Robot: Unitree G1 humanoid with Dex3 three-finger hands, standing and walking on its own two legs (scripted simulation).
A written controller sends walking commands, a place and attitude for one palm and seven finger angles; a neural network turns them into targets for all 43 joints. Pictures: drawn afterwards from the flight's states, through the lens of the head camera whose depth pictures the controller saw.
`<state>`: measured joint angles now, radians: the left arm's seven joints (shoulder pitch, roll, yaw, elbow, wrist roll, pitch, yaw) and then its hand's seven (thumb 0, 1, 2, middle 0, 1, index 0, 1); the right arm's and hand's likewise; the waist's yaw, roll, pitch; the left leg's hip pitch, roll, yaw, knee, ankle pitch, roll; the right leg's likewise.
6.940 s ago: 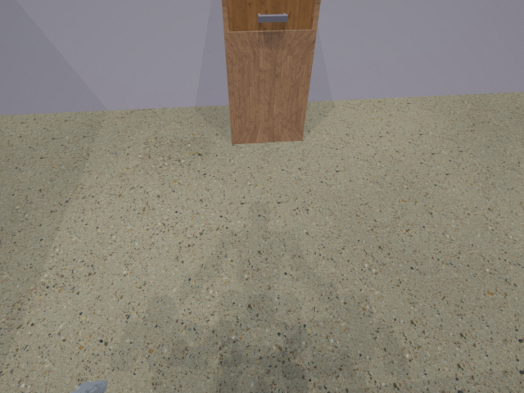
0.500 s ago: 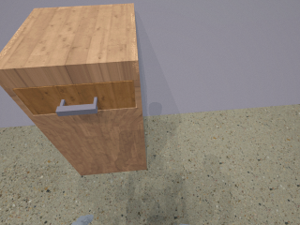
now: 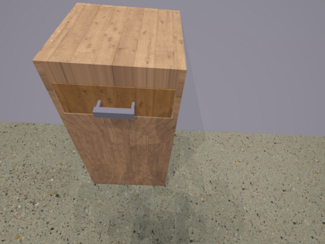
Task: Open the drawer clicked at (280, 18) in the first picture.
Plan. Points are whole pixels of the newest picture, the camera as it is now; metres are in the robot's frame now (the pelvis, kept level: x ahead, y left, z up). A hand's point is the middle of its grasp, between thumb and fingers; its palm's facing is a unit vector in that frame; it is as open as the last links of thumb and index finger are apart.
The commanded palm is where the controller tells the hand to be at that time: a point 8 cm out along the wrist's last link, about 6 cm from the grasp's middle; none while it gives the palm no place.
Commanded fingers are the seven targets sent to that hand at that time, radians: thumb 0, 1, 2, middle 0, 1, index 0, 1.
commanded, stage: come to a stop and stand still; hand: left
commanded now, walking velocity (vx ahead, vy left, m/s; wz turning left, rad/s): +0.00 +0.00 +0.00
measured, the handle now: (115, 108) +0.52 +0.21 -0.03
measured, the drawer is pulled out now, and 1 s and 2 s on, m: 0.00 0.00 0.00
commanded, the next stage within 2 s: look again from close up in 0.76 s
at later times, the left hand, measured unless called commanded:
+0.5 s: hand out of the picture -0.02 +0.14 -0.17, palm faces -0.01 -0.98 -0.19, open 7.3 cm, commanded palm none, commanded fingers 0.00 0.90 0.90 -0.20 -0.30 -0.20 -0.30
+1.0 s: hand out of the picture +0.00 +0.14 -0.17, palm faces +0.01 -0.98 -0.21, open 7.4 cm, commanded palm none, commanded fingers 0.00 0.90 0.90 -0.20 -0.30 -0.20 -0.30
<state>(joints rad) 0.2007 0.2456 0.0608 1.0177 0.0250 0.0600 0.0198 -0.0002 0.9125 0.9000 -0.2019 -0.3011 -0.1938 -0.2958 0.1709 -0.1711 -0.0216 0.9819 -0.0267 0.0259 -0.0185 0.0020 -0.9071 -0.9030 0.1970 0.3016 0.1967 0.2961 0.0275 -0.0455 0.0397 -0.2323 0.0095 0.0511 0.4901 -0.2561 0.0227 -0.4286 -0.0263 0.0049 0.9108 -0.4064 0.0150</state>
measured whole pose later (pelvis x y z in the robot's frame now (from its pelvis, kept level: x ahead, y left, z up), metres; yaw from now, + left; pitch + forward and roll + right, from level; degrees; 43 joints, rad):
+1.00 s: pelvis +0.00 -0.03 +0.00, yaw +0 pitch +1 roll +0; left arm 0.33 0.13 -0.02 1.08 0.02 -0.04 0.04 0.01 0.91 0.90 -0.21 -0.30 -0.20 -0.30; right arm 0.32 -0.15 -0.01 1.06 -0.03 -0.01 -0.03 0.01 -0.91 -0.90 0.20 0.30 0.20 0.30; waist -0.02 0.03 0.01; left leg -0.26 0.05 0.03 0.52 -0.27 -0.02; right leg -0.15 0.03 -0.07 0.48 -0.34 -0.05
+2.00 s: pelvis -0.07 +0.04 -0.05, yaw +0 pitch +4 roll -1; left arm 0.30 0.26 -0.21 0.17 1.12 0.08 0.50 0.00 0.50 0.73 -0.25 -0.55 -0.24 -0.55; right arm 0.07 -0.24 -0.02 0.53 -0.04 0.10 -0.01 0.01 -0.90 -0.90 0.20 0.30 0.20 0.30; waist 0.09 0.03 -0.11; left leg -0.64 -0.07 0.03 0.89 -0.33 0.07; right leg -0.61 0.07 0.04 0.93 -0.44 -0.03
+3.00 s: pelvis +0.02 +0.02 -0.01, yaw +1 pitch +4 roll +0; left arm -0.08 0.46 -0.10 0.02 0.93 0.17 0.08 0.00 -0.48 0.31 -0.32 -1.19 -0.31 -1.19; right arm 0.08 -0.25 0.01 0.60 0.01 0.17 -0.03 0.01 -0.90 -0.90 0.20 0.30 0.20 0.30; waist 0.08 0.07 -0.06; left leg -0.30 -0.09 -0.02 0.53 -0.30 0.06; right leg -0.27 0.06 0.05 0.55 -0.35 -0.05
